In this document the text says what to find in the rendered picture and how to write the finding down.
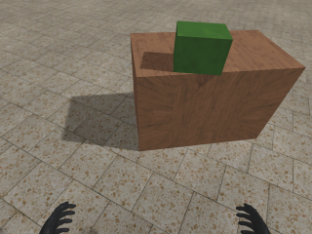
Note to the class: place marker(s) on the pedestal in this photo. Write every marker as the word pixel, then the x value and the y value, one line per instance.
pixel 176 109

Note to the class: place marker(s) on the left robot hand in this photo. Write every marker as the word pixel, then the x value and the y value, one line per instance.
pixel 54 221

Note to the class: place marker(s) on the right robot hand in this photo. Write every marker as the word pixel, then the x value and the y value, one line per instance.
pixel 257 224

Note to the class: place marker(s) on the carton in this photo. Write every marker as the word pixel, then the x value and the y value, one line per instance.
pixel 201 47

